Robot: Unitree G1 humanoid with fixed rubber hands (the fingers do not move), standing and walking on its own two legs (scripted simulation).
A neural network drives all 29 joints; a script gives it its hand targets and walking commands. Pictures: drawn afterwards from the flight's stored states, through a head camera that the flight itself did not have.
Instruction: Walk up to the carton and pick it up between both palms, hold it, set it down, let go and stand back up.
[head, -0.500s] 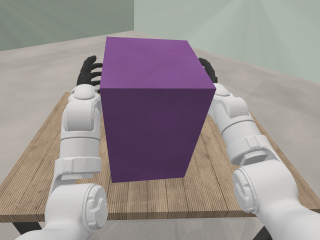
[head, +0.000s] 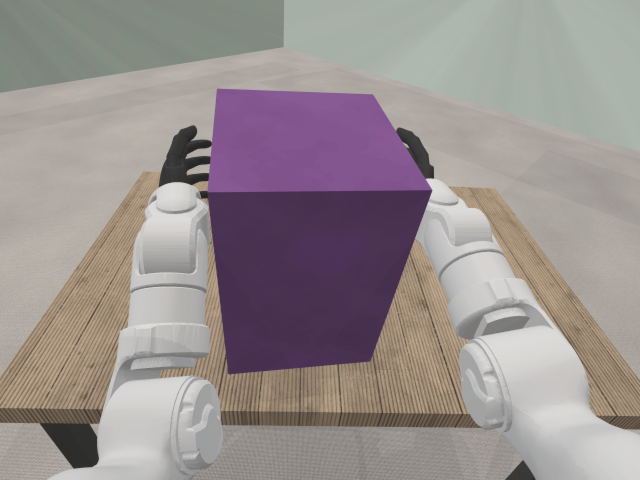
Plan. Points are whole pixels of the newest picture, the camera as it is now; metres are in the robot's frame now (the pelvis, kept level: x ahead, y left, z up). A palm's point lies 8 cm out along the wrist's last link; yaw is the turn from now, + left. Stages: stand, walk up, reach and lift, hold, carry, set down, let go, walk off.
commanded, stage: set down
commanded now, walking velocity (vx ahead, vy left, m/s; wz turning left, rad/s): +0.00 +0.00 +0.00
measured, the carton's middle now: (299, 236) +0.38 +0.02 +0.17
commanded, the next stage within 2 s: none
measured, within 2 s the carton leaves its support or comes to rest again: rests again in 1.64 s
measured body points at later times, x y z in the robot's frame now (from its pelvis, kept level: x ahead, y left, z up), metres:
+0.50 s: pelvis +0.00 -0.01 +0.00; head -0.04 +0.00 +0.45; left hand +0.39 +0.16 +0.20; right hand +0.42 -0.13 +0.20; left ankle +0.02 +0.16 -0.74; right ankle +0.01 -0.09 -0.74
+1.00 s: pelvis +0.01 -0.02 +0.00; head -0.01 -0.01 +0.45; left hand +0.39 +0.16 +0.17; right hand +0.43 -0.13 +0.16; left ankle +0.02 +0.16 -0.74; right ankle +0.01 -0.09 -0.74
